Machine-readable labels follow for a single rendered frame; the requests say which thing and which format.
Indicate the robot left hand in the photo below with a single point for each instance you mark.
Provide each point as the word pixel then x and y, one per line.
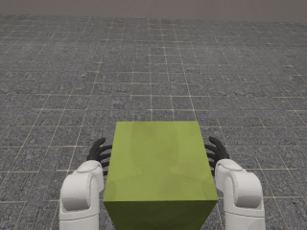
pixel 96 150

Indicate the robot right forearm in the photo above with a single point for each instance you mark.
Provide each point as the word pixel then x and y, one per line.
pixel 243 196

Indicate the robot right hand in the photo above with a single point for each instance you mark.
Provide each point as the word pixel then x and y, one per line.
pixel 219 150

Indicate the robot left forearm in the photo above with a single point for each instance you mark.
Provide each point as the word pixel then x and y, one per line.
pixel 79 198

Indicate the carton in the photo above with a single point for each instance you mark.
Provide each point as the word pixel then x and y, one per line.
pixel 159 177

